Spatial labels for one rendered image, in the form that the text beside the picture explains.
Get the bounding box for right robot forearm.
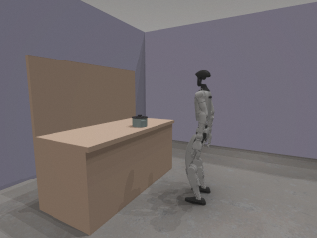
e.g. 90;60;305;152
207;114;214;133

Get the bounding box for left robot shin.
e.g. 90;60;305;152
185;166;201;200

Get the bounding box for right robot hand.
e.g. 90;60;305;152
202;133;212;148

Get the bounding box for pot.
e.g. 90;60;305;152
132;118;148;128

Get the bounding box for robot left upper arm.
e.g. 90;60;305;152
195;90;208;118

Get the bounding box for left robot forearm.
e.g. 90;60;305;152
195;112;207;141

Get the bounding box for right robot foot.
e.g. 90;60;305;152
192;186;211;194

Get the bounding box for left robot hand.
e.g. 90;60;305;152
190;140;202;160

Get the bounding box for lid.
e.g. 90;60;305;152
132;116;148;119

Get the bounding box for table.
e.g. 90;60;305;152
25;55;174;235

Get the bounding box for robot right upper arm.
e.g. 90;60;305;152
210;100;215;116

